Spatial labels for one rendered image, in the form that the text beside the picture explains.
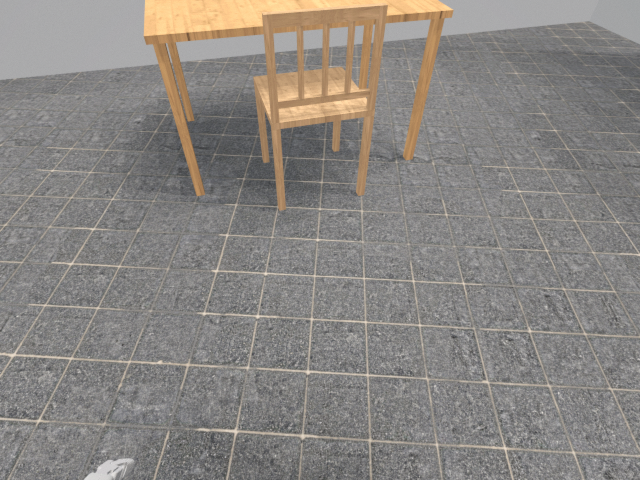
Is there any table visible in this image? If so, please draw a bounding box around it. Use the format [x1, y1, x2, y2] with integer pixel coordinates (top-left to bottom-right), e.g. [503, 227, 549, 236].
[144, 0, 454, 196]

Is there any robot left hand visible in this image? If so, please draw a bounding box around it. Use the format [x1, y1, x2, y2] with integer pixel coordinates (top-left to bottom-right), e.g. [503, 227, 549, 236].
[84, 458, 135, 480]

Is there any chair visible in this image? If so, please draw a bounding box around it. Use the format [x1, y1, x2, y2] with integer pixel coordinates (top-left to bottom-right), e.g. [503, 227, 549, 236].
[253, 3, 388, 211]

